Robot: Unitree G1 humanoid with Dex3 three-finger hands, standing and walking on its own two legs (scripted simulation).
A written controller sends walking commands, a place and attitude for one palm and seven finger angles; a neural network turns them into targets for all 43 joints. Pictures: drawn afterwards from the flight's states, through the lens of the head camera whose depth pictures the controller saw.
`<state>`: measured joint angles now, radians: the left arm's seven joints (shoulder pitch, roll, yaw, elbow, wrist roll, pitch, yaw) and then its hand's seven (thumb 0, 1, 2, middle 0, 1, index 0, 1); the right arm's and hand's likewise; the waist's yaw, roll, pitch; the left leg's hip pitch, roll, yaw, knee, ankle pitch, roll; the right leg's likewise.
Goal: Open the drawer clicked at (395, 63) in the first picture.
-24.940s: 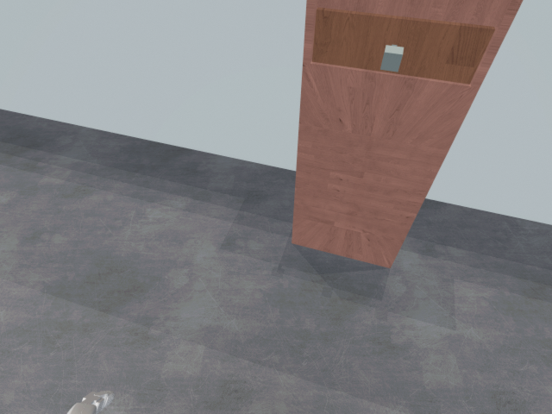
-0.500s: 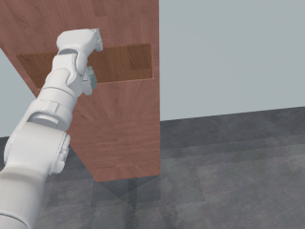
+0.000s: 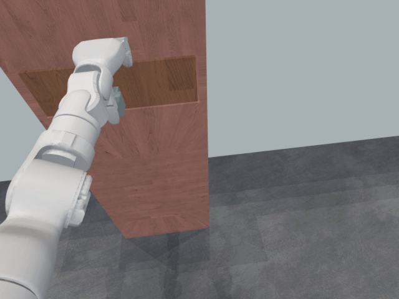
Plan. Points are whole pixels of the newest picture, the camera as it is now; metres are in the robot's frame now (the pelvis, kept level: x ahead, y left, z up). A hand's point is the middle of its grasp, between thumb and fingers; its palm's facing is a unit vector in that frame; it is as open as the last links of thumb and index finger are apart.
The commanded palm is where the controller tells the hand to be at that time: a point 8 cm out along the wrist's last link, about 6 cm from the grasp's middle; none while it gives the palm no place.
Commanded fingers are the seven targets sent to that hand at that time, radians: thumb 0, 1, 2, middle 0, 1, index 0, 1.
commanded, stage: re-aim the fingers above the handle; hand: left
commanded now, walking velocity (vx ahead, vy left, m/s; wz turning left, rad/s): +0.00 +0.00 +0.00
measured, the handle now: (114, 99) +0.53 +0.17 +0.14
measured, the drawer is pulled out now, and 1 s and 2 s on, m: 0.00 0.00 0.00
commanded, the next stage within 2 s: lower the fingers behind the handle in 0.94 s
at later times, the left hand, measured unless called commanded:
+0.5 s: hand (110, 80) +0.50 +0.15 +0.20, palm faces +0.04 -0.03 -1.00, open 13.4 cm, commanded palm +0.50 +0.20 +0.24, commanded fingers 0.00 -0.50 0.30 -0.30 -1.20 -0.30 -1.20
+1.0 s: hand (110, 80) +0.50 +0.15 +0.20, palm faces +0.04 -0.03 -1.00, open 13.4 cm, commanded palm +0.49 +0.19 +0.25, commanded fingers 0.00 -0.50 0.30 -0.30 -1.20 -0.30 -1.20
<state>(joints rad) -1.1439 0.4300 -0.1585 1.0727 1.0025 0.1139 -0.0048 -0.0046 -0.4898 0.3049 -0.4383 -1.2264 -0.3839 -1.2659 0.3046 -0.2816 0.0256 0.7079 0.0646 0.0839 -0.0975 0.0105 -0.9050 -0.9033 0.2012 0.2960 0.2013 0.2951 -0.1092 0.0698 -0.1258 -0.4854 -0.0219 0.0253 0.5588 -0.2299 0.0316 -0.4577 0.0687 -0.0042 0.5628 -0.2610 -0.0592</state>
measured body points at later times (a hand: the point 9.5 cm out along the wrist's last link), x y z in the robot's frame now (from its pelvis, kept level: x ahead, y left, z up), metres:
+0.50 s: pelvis +0.00 +0.00 +0.00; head +0.02 -0.02 +0.45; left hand +0.49 +0.15 +0.26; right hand +0.07 -0.27 -0.13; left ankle +0.03 +0.10 -0.73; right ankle +0.01 -0.08 -0.73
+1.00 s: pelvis +0.00 +0.00 +0.00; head +0.02 -0.03 +0.45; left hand +0.49 +0.15 +0.26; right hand +0.06 -0.27 -0.13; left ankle +0.03 +0.10 -0.73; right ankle +0.01 -0.08 -0.73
